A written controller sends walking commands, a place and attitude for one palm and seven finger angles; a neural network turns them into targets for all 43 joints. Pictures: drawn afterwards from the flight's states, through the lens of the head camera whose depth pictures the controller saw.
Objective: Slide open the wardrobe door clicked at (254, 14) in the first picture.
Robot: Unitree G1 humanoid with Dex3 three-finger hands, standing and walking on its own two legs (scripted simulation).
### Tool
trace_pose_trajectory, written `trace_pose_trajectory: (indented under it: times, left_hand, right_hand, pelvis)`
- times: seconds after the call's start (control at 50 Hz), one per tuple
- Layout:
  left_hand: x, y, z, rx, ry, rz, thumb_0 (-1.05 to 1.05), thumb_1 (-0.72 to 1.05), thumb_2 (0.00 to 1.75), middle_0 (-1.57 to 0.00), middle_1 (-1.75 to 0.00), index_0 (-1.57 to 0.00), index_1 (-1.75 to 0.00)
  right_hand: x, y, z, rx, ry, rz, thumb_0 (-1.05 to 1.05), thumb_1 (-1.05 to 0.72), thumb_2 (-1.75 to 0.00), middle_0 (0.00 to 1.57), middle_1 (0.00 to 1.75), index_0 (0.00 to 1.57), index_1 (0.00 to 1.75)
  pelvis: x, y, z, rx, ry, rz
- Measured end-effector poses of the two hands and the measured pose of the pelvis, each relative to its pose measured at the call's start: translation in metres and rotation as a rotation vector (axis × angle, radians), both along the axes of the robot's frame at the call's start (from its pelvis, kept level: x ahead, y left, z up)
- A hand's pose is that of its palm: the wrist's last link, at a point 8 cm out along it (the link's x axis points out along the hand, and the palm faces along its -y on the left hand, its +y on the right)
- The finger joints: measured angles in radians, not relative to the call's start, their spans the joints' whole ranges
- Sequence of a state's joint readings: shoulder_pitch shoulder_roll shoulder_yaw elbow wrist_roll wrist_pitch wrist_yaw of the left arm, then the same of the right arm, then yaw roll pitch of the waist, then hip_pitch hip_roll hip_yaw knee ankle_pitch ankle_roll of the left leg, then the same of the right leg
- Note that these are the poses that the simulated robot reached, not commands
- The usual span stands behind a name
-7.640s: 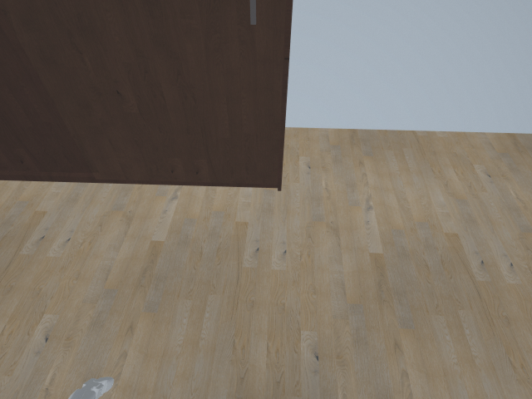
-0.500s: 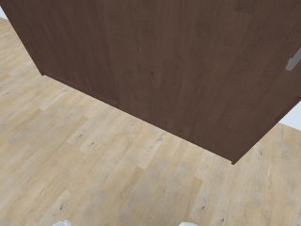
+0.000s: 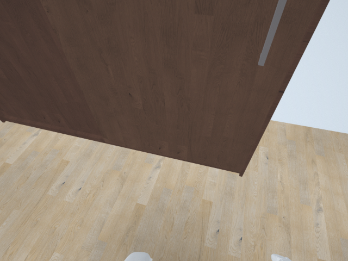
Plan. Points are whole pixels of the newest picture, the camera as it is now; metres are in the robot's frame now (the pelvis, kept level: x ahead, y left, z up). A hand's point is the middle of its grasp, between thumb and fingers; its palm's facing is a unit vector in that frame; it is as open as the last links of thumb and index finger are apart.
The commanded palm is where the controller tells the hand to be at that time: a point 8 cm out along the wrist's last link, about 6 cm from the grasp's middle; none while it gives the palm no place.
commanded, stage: turn to face it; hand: right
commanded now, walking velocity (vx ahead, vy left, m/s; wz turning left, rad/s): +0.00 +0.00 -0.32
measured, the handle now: (277, 12) +0.73 -0.23 +0.22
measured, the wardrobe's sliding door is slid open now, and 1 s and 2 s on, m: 0.00 0.00 0.00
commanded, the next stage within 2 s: take the last steps up to it in 0.22 s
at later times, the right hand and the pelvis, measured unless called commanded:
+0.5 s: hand out of the picture -0.05 -0.16 -0.17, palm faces +0.24 +0.95 -0.22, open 7.4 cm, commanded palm none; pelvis -0.04 +0.03 +0.00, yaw -11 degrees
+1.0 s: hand out of the picture +0.09 -0.20 -0.17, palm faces +0.16 +0.97 -0.17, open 7.4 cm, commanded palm none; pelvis +0.05 -0.01 +0.00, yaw -10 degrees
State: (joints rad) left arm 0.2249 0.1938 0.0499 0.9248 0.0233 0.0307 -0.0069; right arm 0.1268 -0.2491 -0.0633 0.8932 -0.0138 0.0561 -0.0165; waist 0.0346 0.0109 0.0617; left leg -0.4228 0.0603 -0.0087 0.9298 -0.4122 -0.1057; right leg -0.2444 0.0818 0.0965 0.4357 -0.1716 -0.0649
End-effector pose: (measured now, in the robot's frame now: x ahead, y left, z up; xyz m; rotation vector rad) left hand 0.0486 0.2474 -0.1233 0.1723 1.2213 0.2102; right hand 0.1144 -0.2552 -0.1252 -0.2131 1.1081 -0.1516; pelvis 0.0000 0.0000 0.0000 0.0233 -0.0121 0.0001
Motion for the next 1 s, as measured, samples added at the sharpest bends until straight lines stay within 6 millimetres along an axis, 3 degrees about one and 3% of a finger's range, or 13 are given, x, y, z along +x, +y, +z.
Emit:
trace_pose_trajectory:
  times: [0.08, 0.16, 0.36, 0.48, 0.58, 0.64, 0.72, 0.82, 0.9, 1.0]
  left_hand:
    - [-0.021, 0.011, -0.012, -0.022, 0.053, 0.001, 0.01, 0.91, 0.9, -0.2, -0.3, -0.21, -0.3]
    - [-0.034, 0.029, -0.029, -0.049, 0.083, -0.003, 0.01, 0.91, 0.9, -0.2, -0.3, -0.21, -0.3]
    - [-0.031, 0.05, -0.026, -0.044, 0.12, -0.085, 0.01, 0.91, 0.9, -0.19, -0.3, -0.2, -0.3]
    - [-0.008, 0.032, -0.017, -0.021, 0.102, -0.185, 0.01, 0.91, 0.9, -0.19, -0.3, -0.2, -0.3]
    - [0.022, -0.003, -0.01, 0.008, 0.003, -0.257, 0.01, 0.91, 0.9, -0.19, -0.3, -0.2, -0.3]
    - [0.024, -0.024, -0.003, 0.006, -0.041, -0.253, 0.01, 0.91, 0.9, -0.19, -0.3, -0.2, -0.3]
    - [0.006, -0.04, 0.0, -0.003, 0.001, -0.225, 0.01, 0.92, 0.9, -0.2, -0.3, -0.2, -0.3]
    - [-0.025, -0.044, -0.005, -0.019, 0.129, -0.175, 0.01, 0.92, 0.9, -0.2, -0.3, -0.21, -0.3]
    - [-0.048, -0.044, -0.01, -0.04, 0.235, -0.12, 0.01, 0.92, 0.9, -0.2, -0.3, -0.21, -0.3]
    - [-0.061, -0.037, -0.017, -0.068, 0.353, -0.047, 0.01, 0.91, 0.9, -0.2, -0.3, -0.21, -0.3]
  right_hand:
    - [-0.001, 0.018, 0.006, -0.005, -0.034, -0.008, 0.01, -0.91, -0.9, 0.2, 0.3, 0.2, 0.3]
    - [-0.017, 0.037, 0.007, -0.027, -0.059, -0.028, 0.01, -0.91, -0.9, 0.2, 0.3, 0.2, 0.3]
    - [-0.108, 0.057, 0.006, -0.01, 0.061, -0.156, 0.01, -0.91, -0.9, 0.21, 0.3, 0.2, 0.3]
    - [-0.171, 0.053, -0.006, 0.039, 0.142, -0.253, 0.01, -0.91, -0.9, 0.21, 0.3, 0.2, 0.3]
    - [-0.229, 0.039, -0.028, 0.095, 0.262, -0.335, 0.01, -0.91, -0.9, 0.21, 0.3, 0.2, 0.3]
    - [-0.248, 0.032, -0.033, 0.118, 0.35, -0.336, 0.01, -0.91, -0.9, 0.2, 0.3, 0.2, 0.3]
    - [-0.236, 0.021, -0.027, 0.137, 0.357, -0.323, 0.01, -0.91, -0.9, 0.2, 0.3, 0.2, 0.3]
    - [-0.188, 0.01, -0.022, 0.129, 0.289, -0.305, 0.01, -0.91, -0.9, 0.2, 0.3, 0.2, 0.3]
    - [-0.132, 0.006, -0.021, 0.115, 0.234, -0.269, 0.01, -0.91, -0.9, 0.2, 0.3, 0.2, 0.3]
    - [-0.039, 0.011, -0.02, 0.09, 0.147, -0.185, 0.01, -0.92, -0.9, 0.2, 0.3, 0.2, 0.3]
  pelvis:
    - [-0.007, 0.013, -0.002, -0.009, 0.003, -0.032]
    - [-0.014, 0.031, -0.01, -0.029, 0.004, -0.057]
    - [-0.031, 0.044, -0.001, -0.053, -0.02, -0.143]
    - [-0.037, 0.032, 0.0, -0.048, -0.012, -0.181]
    - [-0.037, 0.009, -0.008, -0.016, -0.005, -0.199]
    - [-0.034, -0.002, -0.006, -0.016, -0.019, -0.187]
    - [-0.023, -0.012, 0.002, -0.004, -0.026, -0.197]
    - [-0.003, -0.018, 0.005, -0.014, -0.022, -0.197]
    - [0.019, -0.017, 0.003, -0.026, -0.016, -0.192]
    - [0.054, -0.006, -0.005, -0.036, -0.005, -0.179]
